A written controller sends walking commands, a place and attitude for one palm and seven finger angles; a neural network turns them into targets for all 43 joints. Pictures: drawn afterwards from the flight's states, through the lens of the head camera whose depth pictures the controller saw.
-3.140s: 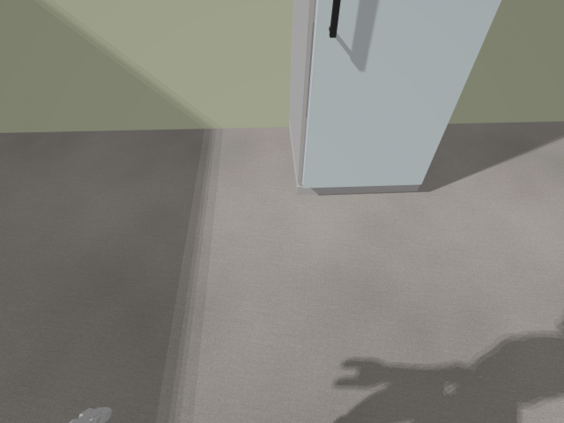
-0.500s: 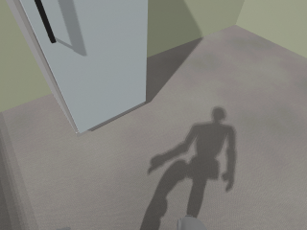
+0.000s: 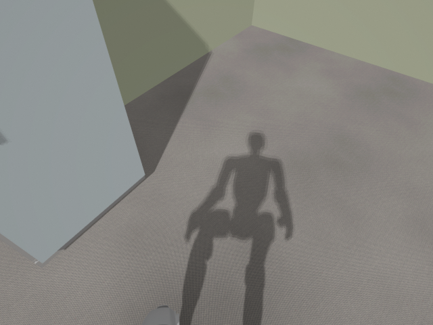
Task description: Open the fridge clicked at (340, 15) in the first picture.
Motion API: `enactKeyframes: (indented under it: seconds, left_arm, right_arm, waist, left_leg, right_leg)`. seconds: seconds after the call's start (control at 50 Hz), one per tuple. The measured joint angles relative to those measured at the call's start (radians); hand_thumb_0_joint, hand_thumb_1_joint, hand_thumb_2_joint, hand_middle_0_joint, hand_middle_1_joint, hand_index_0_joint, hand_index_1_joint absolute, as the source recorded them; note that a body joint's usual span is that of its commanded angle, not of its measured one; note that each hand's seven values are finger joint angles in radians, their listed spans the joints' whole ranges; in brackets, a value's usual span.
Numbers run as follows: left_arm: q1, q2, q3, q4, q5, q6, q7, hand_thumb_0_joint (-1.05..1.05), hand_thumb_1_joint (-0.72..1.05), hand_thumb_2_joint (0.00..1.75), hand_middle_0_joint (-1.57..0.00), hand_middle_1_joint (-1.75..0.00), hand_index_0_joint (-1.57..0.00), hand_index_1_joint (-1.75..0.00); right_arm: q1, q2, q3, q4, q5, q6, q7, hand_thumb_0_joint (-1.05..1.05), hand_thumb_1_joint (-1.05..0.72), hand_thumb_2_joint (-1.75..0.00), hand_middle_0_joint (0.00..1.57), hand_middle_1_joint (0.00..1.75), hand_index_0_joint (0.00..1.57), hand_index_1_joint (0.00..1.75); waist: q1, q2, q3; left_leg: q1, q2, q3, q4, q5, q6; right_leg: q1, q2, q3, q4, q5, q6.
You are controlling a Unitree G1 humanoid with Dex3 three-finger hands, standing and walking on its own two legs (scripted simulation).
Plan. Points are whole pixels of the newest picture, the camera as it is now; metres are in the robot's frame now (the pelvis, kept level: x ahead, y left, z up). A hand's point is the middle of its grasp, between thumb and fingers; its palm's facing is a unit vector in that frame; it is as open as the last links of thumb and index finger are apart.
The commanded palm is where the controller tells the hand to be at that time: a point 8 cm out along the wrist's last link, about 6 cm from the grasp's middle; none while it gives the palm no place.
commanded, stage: walk to a spot facing it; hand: left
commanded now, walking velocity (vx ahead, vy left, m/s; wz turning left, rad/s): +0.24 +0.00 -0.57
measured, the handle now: out of the picture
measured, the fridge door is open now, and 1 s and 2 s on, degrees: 0 0 0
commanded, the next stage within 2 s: turn to face it in 0.38 s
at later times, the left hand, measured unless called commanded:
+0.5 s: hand (140, 262) +0.28 +0.19 -0.17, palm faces -0.27 -0.95 -0.17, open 7.4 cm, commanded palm none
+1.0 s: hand (144, 254) +0.31 +0.19 -0.19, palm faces -0.10 -0.98 -0.17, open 7.4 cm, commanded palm none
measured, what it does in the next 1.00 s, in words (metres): walks ahead: left foot, then right foot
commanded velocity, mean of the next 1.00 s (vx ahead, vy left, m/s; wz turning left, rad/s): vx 0.01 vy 0.00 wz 0.06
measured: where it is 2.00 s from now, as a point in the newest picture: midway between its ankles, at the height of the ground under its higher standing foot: outside the picture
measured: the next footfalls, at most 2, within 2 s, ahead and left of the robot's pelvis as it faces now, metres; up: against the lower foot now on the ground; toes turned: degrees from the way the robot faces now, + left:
left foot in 0.10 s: +0.17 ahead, +0.14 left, +0.00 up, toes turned +6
right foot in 0.58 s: +0.20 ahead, -0.12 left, +0.00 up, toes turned -26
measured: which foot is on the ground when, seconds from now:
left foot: up 0.00-0.08, down 0.10-0.58, up 0.60-0.92, down 0.94-1.00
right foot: down 0.00-0.10, up 0.12-0.56, down 0.58-0.94, up 0.96-1.00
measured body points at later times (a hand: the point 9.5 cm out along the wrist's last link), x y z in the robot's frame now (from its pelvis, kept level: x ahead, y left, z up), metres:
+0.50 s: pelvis +0.14 +0.04 +0.00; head +0.18 +0.04 +0.45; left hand +0.30 +0.24 -0.15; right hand +0.08 -0.21 -0.14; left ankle +0.13 +0.14 -0.73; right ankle +0.16 -0.11 -0.69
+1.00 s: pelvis +0.18 +0.03 -0.02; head +0.21 +0.05 +0.43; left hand +0.31 +0.25 -0.17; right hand +0.18 -0.22 -0.15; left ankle +0.22 +0.12 -0.74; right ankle +0.16 -0.10 -0.71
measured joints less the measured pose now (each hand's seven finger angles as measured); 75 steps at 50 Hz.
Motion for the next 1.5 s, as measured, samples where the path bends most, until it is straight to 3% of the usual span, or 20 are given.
enactKeyframes:
  seconds: [0.1,0.18,0.22,0.28,0.44,0.56,0.58,0.6,0.62,0.66,0.72,0.84,0.94,1.0,1.04,1.1,1.3,1.4,1.44,1.5]
  left_arm:
    - [0.066,0.022,0.013,0.009,-0.002,0.012,-0.003,0.00,0.92,0.90,-0.21,-0.30,-0.20,-0.30]
    - [0.090,0.038,0.029,0.029,-0.004,0.041,-0.005,0.00,0.92,0.90,-0.20,-0.30,-0.20,-0.30]
    - [0.083,0.042,0.034,0.034,0.000,0.049,-0.015,0.01,0.91,0.90,-0.20,-0.30,-0.20,-0.30]
    - [0.062,0.039,0.038,0.020,0.001,0.058,-0.020,0.01,0.91,0.90,-0.20,-0.30,-0.19,-0.30]
    - [-0.025,0.007,0.038,-0.022,0.001,0.089,-0.021,0.01,0.91,0.90,-0.20,-0.30,-0.19,-0.30]
    - [-0.095,-0.008,0.021,-0.046,0.005,0.069,-0.011,0.01,0.91,0.90,-0.20,-0.30,-0.19,-0.30]
    - [-0.101,-0.005,0.014,-0.051,0.008,0.053,-0.007,0.01,0.91,0.90,-0.20,-0.30,-0.19,-0.30]
    - [-0.113,-0.009,0.009,-0.048,0.010,0.033,0.001,0.01,0.91,0.90,-0.20,-0.30,-0.20,-0.30]
    - [-0.127,-0.018,-0.001,-0.041,0.005,0.016,0.009,0.01,0.91,0.90,-0.20,-0.30,-0.20,-0.30]
    - [-0.142,-0.033,-0.019,-0.030,-0.001,-0.001,0.016,0.00,0.91,0.90,-0.20,-0.30,-0.20,-0.30]
    - [-0.152,-0.051,-0.032,-0.018,-0.002,0.007,0.031,0.00,0.91,0.90,-0.20,-0.30,-0.20,-0.30]
    - [-0.150,-0.066,-0.034,-0.020,0.001,0.032,0.038,0.00,0.90,0.90,-0.21,-0.30,-0.20,-0.30]
    - [-0.116,-0.050,-0.016,-0.034,-0.006,0.050,0.036,0.00,0.90,0.90,-0.21,-0.30,-0.20,-0.30]
    - [-0.091,-0.017,0.007,-0.033,-0.009,0.081,0.036,0.00,0.90,0.90,-0.21,-0.30,-0.20,-0.30]
    - [-0.081,0.002,0.021,-0.023,-0.007,0.090,0.033,0.01,0.91,0.90,-0.20,-0.30,-0.20,-0.30]
    - [-0.064,0.024,0.031,-0.019,-0.008,0.086,0.026,0.01,0.91,0.90,-0.20,-0.30,-0.20,-0.30]
    - [-0.061,0.045,0.028,-0.039,-0.017,0.084,0.030,0.01,0.91,0.90,-0.20,-0.30,-0.19,-0.30]
    - [-0.072,0.025,0.009,-0.077,-0.023,0.064,0.030,0.01,0.91,0.90,-0.20,-0.30,-0.20,-0.30]
    - [-0.065,0.008,-0.001,-0.091,-0.013,0.051,0.031,0.01,0.91,0.90,-0.20,-0.30,-0.20,-0.30]
    - [-0.036,-0.017,-0.015,-0.099,-0.008,0.048,0.035,0.01,0.91,0.90,-0.20,-0.30,-0.20,-0.30]
  right_arm:
    - [-0.036,0.001,0.006,-0.027,0.005,-0.023,0.001,0.00,-0.91,-0.90,0.20,0.30,0.20,0.30]
    - [-0.044,0.015,0.024,-0.033,-0.004,-0.041,-0.011,0.00,-0.91,-0.90,0.20,0.30,0.20,0.30]
    - [-0.028,0.026,0.030,-0.027,-0.002,-0.041,-0.017,0.00,-0.91,-0.90,0.20,0.30,0.20,0.30]
    - [0.002,0.040,0.032,-0.003,0.002,-0.038,-0.027,0.00,-0.91,-0.90,0.20,0.30,0.20,0.30]
    - [0.067,0.010,-0.002,0.053,0.003,-0.010,-0.036,-0.01,-0.93,-0.90,0.20,0.30,0.20,0.30]
    - [0.111,-0.004,-0.018,0.080,-0.002,0.012,-0.028,0.00,-0.91,-0.90,0.20,0.30,0.20,0.30]
    - [0.129,-0.003,-0.018,0.086,0.001,0.014,-0.026,0.00,-0.91,-0.90,0.20,0.30,0.20,0.30]
    - [0.136,-0.006,-0.017,0.097,0.006,0.019,-0.025,0.00,-0.91,-0.90,0.20,0.30,0.20,0.30]
    - [0.135,-0.012,-0.015,0.108,0.012,0.029,-0.028,0.00,-0.91,-0.90,0.20,0.30,0.20,0.30]
    - [0.132,-0.012,-0.010,0.128,0.018,0.050,-0.035,0.00,-0.91,-0.90,0.20,0.30,0.20,0.30]
    - [0.125,0.007,-0.003,0.141,0.019,0.067,-0.034,0.00,-0.91,-0.90,0.20,0.30,0.20,0.30]
    - [0.089,0.044,0.000,0.104,0.015,0.075,-0.012,0.00,-0.91,-0.90,0.20,0.30,0.20,0.30]
    - [0.071,0.025,-0.011,0.056,0.007,0.062,0.000,0.01,-0.92,-0.90,0.20,0.30,0.20,0.30]
    - [0.052,0.017,-0.017,0.035,-0.003,0.045,-0.002,0.01,-0.92,-0.90,0.20,0.30,0.20,0.30]
    - [0.049,0.011,-0.017,0.026,-0.003,0.038,-0.010,0.01,-0.92,-0.90,0.20,0.30,0.20,0.30]
    - [0.044,-0.001,-0.015,0.022,-0.001,0.036,-0.017,0.00,-0.91,-0.90,0.20,0.30,0.20,0.30]
    - [0.011,-0.040,-0.027,-0.001,0.002,0.049,-0.008,0.00,-0.90,-0.90,0.20,0.30,0.20,0.30]
    - [-0.003,-0.062,-0.039,-0.013,0.003,0.072,0.001,0.00,-0.90,-0.90,0.20,0.30,0.20,0.30]
    - [-0.007,-0.076,-0.051,-0.016,0.007,0.084,0.003,0.00,-0.90,-0.90,0.20,0.30,0.20,0.30]
    - [-0.011,-0.090,-0.060,-0.010,0.001,0.104,0.010,0.00,-0.91,-0.90,0.20,0.30,0.20,0.30]
  waist:
    - [0.050,-0.015,-0.022]
    - [0.061,-0.044,-0.021]
    - [0.058,-0.048,-0.017]
    - [0.056,-0.051,-0.006]
    - [0.024,-0.042,0.028]
    - [-0.023,-0.016,0.054]
    - [-0.031,-0.018,0.047]
    - [-0.033,-0.008,0.044]
    - [-0.038,0.013,0.051]
    - [-0.046,0.034,0.049]
    - [-0.047,0.030,0.031]
    - [-0.039,-0.004,0.018]
    - [-0.024,-0.024,0.015]
    - [-0.018,-0.047,0.021]
    - [-0.018,-0.048,0.023]
    - [-0.007,-0.044,0.024]
    - [-0.008,0.000,0.020]
    - [-0.012,0.026,0.010]
    - [-0.006,0.047,0.006]
    - [0.004,0.048,-0.001]
  left_leg:
    - [0.132,-0.055,0.027,-0.277,0.042,0.014]
    - [0.181,-0.052,0.097,-0.246,0.014,0.100]
    - [0.229,-0.047,0.124,-0.291,0.003,0.104]
    - [0.299,-0.042,0.164,-0.373,0.018,0.101]
    - [0.395,-0.022,0.262,-0.425,-0.021,0.086]
    - [0.406,0.018,0.320,-0.315,-0.119,0.044]
    - [0.390,0.024,0.315,-0.265,-0.143,0.036]
    - [0.354,0.031,0.279,-0.185,-0.165,0.033]
    - [0.313,0.027,0.207,-0.099,-0.212,0.033]
    - [0.245,-0.010,0.082,0.035,-0.284,0.034]
    - [0.181,-0.047,0.006,0.120,-0.268,0.030]
    - [0.137,-0.068,0.026,0.034,-0.198,0.023]
    - [0.187,-0.078,0.060,-0.200,-0.032,0.045]
    - [0.153,-0.102,0.054,-0.168,-0.055,0.113]
    - [0.159,-0.117,0.040,-0.211,-0.037,0.124]
    - [0.187,-0.138,0.017,-0.309,0.024,0.125]
    - [0.204,-0.178,-0.094,-0.417,0.115,0.104]
    - [0.163,-0.203,-0.164,-0.372,0.121,0.067]
    - [0.113,-0.208,-0.179,-0.258,0.005,0.055]
    - [0.026,-0.212,-0.135,0.043,-0.125,0.046]
  right_leg:
    - [0.039,-0.004,0.045,0.057,-0.089,0.037]
    - [-0.103,-0.020,0.046,0.453,-0.235,0.033]
    - [-0.182,-0.042,0.012,0.607,-0.198,0.045]
    - [-0.267,-0.077,-0.020,0.690,-0.118,0.069]
    - [-0.301,-0.124,-0.059,0.496,-0.036,0.096]
    - [-0.171,-0.099,-0.090,0.198,-0.016,0.063]
    - [-0.130,-0.098,-0.093,0.127,0.061,0.044]
    - [-0.127,-0.093,-0.097,0.130,0.034,0.017]
    - [-0.129,-0.085,-0.107,0.157,-0.004,0.002]
    - [-0.112,-0.083,-0.123,0.170,-0.049,-0.007]
    - [-0.066,-0.094,-0.143,0.130,-0.047,0.003]
    - [-0.021,-0.137,-0.200,0.091,-0.042,0.018]
    - [-0.050,-0.183,-0.256,0.184,-0.094,0.053]
    - [-0.159,-0.163,-0.148,0.421,-0.262,0.084]
    - [-0.223,-0.137,-0.083,0.570,-0.235,0.092]
    - [-0.257,-0.124,-0.034,0.629,-0.166,0.106]
    - [-0.160,-0.095,0.021,0.388,-0.190,0.121]
    - [-0.042,-0.067,0.013,0.127,-0.122,0.099]
    - [-0.023,-0.065,-0.013,0.079,-0.064,0.056]
    - [-0.001,-0.090,-0.051,0.077,-0.067,0.021]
